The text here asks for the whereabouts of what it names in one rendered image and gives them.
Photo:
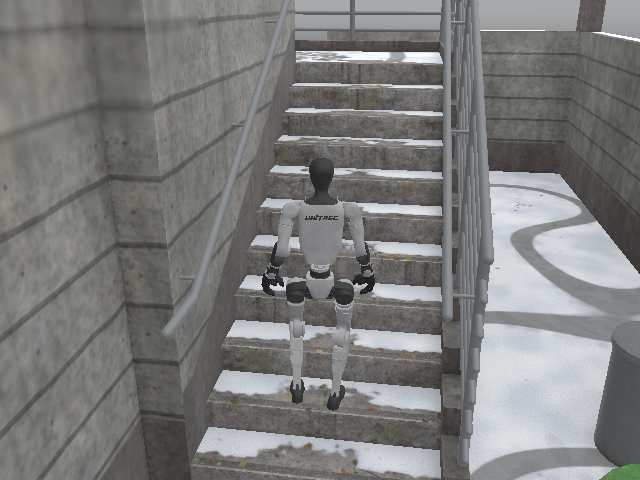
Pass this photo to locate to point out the left robot forearm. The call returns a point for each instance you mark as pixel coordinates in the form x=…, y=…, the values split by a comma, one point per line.
x=274, y=264

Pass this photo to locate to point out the left robot hand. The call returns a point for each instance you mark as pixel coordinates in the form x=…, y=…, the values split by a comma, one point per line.
x=266, y=283

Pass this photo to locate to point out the robot left upper arm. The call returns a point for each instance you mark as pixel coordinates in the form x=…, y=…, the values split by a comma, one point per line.
x=289, y=211

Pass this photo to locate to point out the robot shin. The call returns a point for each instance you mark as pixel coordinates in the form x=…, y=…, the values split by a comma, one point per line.
x=296, y=356
x=339, y=360

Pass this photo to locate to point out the robot right upper arm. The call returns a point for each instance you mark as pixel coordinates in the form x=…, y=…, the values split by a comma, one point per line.
x=352, y=211

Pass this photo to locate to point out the right robot forearm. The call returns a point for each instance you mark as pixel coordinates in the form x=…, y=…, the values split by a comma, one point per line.
x=365, y=263

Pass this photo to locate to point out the left robot shin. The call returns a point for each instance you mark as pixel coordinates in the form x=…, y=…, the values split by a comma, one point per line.
x=296, y=356

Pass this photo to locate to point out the right robot shin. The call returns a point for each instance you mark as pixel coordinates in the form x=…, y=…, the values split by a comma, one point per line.
x=339, y=360

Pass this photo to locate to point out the right robot hand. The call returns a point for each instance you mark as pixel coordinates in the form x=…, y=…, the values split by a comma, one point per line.
x=362, y=280

